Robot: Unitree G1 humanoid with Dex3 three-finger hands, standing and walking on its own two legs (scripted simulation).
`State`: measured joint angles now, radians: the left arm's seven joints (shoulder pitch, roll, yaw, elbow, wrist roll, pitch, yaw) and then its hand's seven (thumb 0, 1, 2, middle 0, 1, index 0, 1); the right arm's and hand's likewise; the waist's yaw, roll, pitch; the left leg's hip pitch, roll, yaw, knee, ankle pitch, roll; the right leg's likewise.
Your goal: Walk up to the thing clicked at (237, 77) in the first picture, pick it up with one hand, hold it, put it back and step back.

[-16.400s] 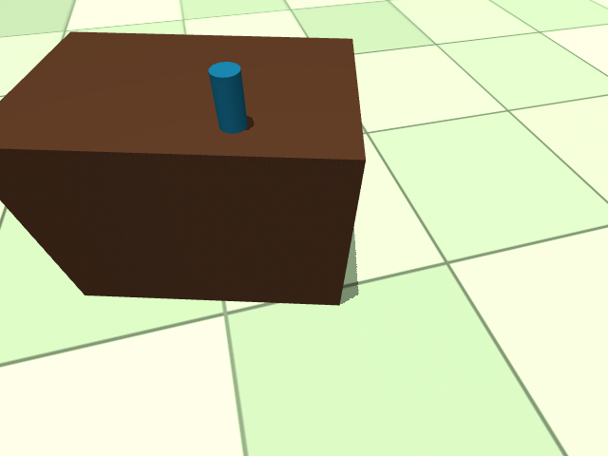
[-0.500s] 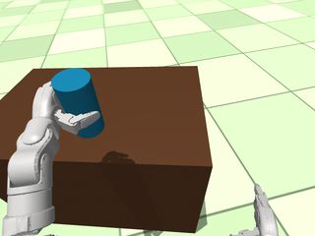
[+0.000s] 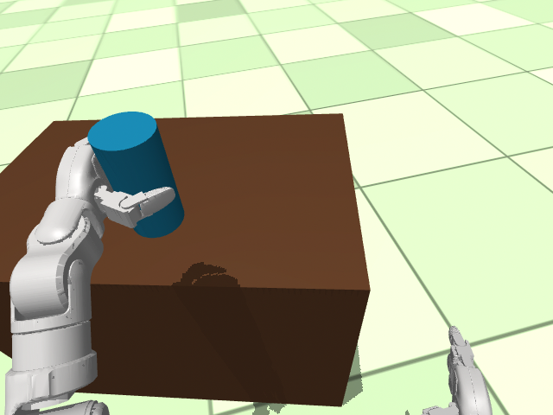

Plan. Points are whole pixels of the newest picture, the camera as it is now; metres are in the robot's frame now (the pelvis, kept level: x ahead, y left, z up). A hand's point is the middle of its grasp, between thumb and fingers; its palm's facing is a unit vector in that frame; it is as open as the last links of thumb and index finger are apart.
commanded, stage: hold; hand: left
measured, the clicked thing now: (143, 179) +0.33 +0.16 +0.22
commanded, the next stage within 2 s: crouch in 1.76 s
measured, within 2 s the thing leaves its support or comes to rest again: neither
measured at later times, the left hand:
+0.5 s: hand (133, 176) +0.33 +0.17 +0.23, palm faces +0.07 -1.00 -0.05, open 10.4 cm
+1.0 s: hand (124, 193) +0.32 +0.18 +0.22, palm faces +0.11 -0.99 -0.09, open 10.4 cm
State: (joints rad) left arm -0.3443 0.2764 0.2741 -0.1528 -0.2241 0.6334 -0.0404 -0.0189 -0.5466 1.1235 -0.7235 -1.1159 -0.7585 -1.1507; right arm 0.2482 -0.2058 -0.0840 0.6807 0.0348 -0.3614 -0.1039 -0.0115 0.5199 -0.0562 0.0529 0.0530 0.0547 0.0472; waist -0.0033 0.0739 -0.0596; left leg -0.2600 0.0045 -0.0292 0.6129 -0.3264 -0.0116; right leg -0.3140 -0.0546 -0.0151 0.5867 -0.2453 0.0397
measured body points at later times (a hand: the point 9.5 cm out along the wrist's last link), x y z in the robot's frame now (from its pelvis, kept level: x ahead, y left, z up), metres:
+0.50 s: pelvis +0.00 +0.00 +0.00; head -0.04 -0.02 +0.45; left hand +0.32 +0.22 +0.24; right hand +0.18 -0.24 -0.07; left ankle +0.00 +0.13 -0.73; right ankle +0.04 -0.14 -0.73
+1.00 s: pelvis +0.00 +0.00 +0.00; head -0.03 -0.03 +0.45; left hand +0.30 +0.24 +0.23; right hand +0.18 -0.25 -0.07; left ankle +0.00 +0.13 -0.73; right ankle +0.04 -0.14 -0.73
